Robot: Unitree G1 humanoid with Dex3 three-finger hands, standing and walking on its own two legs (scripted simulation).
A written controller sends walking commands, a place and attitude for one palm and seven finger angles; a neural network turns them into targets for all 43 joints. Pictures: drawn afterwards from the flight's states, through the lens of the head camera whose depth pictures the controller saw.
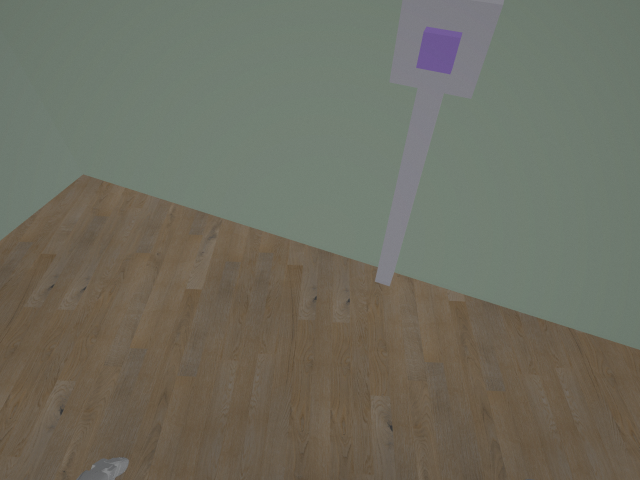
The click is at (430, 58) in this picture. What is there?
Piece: button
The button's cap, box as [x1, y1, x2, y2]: [416, 27, 461, 73]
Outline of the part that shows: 426,27 423,33 416,67 450,73 461,32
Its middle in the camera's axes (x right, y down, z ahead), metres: +0.24 -0.39 +0.79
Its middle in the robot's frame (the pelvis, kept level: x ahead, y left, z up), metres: +0.88 -0.20 +0.14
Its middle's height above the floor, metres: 0.91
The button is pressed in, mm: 0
